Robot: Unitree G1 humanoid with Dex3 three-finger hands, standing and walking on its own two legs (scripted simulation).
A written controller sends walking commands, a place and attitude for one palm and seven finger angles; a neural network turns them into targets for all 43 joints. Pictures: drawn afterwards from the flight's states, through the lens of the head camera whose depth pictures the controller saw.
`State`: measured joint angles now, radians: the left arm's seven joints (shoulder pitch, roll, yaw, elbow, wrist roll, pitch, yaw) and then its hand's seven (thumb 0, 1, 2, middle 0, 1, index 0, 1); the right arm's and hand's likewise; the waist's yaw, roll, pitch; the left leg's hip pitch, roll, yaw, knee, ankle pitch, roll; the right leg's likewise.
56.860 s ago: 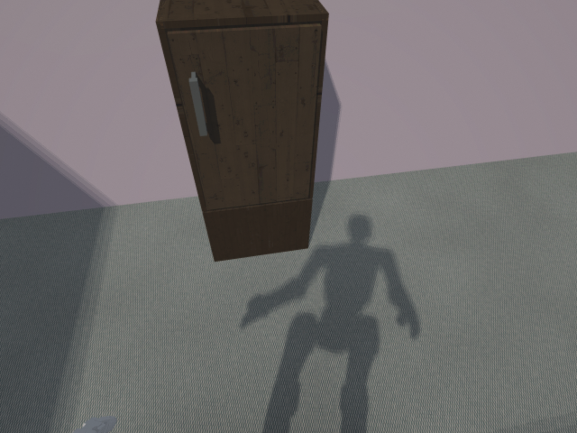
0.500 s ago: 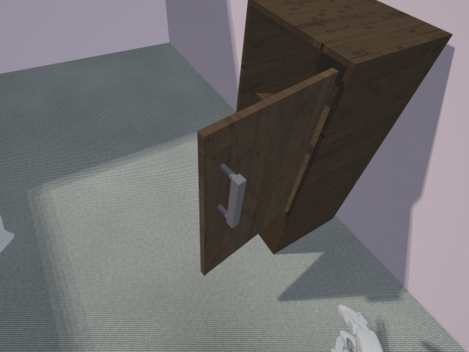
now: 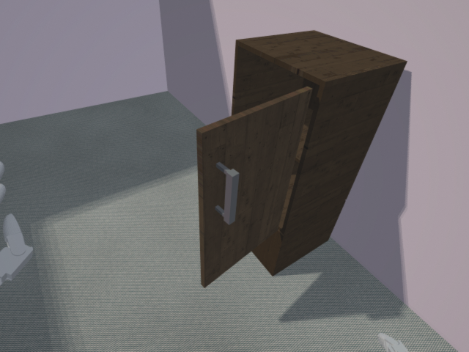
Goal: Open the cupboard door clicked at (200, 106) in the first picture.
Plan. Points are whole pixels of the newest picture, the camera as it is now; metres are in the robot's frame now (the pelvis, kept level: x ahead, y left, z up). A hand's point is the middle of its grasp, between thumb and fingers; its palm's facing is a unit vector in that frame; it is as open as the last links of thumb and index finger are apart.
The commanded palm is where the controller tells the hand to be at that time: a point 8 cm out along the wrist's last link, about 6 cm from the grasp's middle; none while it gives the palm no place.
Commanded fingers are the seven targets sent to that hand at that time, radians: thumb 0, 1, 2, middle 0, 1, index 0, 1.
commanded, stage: stop stepping back and stand still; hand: left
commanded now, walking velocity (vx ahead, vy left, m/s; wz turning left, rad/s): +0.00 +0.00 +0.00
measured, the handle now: (225, 193) +0.47 +0.05 +0.01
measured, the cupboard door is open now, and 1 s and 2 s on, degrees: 98 98 98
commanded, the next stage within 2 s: let the arm hang, fingers relaxed in 0.86 s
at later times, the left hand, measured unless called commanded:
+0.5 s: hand (6, 251) +0.19 +0.32 +0.15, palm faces +0.42 -0.81 -0.41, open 7.4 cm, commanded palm +0.12 +0.34 +0.20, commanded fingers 0.00 0.90 0.90 -0.20 -0.30 -0.20 -0.30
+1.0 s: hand (33, 279) +0.18 +0.28 +0.12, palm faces +0.28 -0.85 -0.44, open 7.4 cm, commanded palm none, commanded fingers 0.00 0.90 0.90 -0.20 -0.30 -0.20 -0.30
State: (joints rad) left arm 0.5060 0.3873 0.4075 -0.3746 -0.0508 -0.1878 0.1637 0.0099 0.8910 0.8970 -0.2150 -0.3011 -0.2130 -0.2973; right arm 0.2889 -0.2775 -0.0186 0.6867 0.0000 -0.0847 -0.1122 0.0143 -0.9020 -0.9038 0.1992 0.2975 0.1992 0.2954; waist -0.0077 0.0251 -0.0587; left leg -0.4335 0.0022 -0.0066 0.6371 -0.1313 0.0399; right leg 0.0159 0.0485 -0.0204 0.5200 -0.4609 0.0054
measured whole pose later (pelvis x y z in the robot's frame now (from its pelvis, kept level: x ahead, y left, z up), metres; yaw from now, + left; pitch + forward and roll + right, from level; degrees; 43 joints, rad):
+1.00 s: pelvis -0.06 +0.04 +0.02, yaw -2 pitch +0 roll -1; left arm 0.42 0.37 0.28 -0.25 0.00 -0.15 0.11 0.01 0.90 0.90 -0.21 -0.30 -0.21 -0.30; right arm 0.22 -0.25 0.00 0.71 -0.01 -0.16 -0.05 0.01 -0.90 -0.90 0.20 0.30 0.20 0.30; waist 0.00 0.01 0.02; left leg -0.30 -0.04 0.01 0.49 -0.19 0.05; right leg -0.21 0.02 -0.05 0.51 -0.29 -0.02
